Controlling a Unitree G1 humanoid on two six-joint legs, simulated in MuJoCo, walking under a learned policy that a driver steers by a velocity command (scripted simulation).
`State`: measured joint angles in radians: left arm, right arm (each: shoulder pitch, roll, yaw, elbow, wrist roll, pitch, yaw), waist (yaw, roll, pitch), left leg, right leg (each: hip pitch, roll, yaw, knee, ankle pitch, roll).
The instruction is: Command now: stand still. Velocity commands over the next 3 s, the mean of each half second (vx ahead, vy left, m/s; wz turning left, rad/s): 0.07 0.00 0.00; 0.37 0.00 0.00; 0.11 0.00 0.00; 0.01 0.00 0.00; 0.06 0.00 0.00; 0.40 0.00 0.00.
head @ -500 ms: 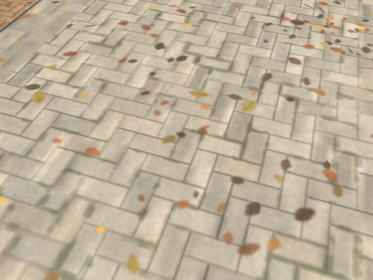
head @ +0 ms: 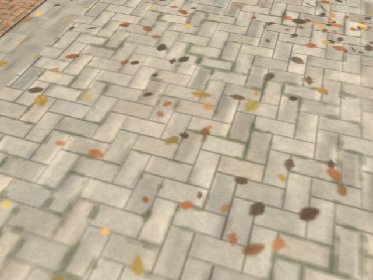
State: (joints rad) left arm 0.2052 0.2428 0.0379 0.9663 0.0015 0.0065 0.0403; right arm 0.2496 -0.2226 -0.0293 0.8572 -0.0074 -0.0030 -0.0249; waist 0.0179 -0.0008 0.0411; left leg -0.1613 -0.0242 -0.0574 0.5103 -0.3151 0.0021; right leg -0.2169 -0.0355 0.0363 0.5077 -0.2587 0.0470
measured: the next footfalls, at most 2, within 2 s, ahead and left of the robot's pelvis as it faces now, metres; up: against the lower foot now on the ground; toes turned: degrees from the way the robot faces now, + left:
left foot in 0.98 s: +0.42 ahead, +0.10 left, +0.00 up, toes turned +1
right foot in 1.34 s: +0.42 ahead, -0.13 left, +0.00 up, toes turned -1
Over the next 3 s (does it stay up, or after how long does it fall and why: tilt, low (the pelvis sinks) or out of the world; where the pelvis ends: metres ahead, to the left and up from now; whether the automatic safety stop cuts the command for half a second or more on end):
stays up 0.58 -0.06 0.00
